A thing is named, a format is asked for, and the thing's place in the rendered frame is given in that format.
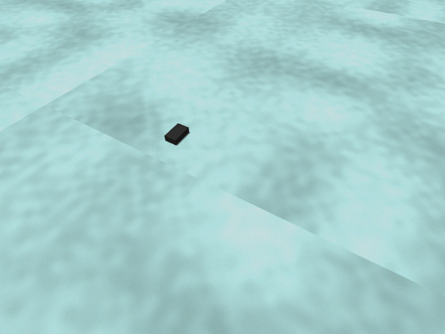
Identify small box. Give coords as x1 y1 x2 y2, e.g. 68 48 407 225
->
165 123 189 145

